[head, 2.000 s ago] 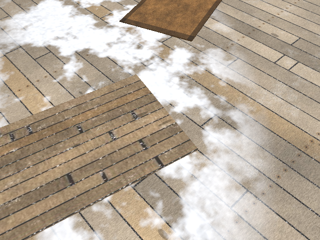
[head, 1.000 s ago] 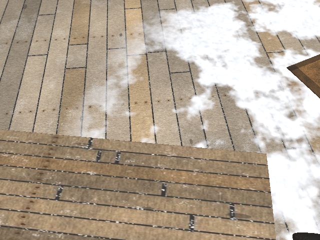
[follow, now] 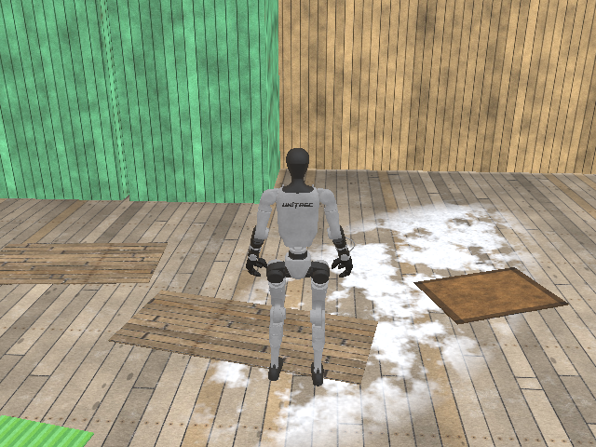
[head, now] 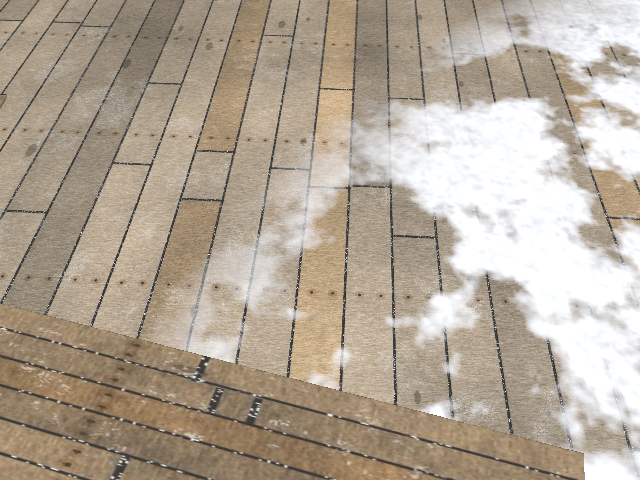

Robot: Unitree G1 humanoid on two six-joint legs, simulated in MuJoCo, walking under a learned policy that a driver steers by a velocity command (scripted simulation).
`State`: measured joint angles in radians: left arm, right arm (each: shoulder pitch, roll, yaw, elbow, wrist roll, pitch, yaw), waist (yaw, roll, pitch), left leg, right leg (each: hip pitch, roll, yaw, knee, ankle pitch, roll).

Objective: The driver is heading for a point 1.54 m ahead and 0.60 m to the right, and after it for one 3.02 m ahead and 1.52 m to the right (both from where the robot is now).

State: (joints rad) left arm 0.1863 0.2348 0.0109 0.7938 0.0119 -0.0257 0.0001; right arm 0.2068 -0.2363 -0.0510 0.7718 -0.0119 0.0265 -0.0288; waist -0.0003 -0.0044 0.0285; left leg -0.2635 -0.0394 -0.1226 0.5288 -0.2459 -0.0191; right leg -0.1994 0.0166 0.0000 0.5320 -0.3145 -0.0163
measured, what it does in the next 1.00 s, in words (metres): walks ahead: right foot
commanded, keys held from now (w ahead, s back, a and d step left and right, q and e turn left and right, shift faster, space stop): no key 0.04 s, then w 0.50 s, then w+e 0.46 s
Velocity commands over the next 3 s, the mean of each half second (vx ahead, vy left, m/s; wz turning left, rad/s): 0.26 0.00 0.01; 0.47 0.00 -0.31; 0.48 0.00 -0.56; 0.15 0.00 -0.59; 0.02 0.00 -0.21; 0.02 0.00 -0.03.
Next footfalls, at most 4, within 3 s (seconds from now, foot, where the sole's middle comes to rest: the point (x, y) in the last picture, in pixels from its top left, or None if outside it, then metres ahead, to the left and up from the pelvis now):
0.80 right None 0.47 -0.10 -0.77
1.28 left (316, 363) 0.79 0.04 -0.77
1.74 right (450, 338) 0.85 -0.28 -0.77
2.18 left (371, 291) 0.99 -0.10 -0.77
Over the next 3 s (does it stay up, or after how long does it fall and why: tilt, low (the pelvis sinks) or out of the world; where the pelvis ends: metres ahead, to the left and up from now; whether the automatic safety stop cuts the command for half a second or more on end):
stays up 0.86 -0.15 0.00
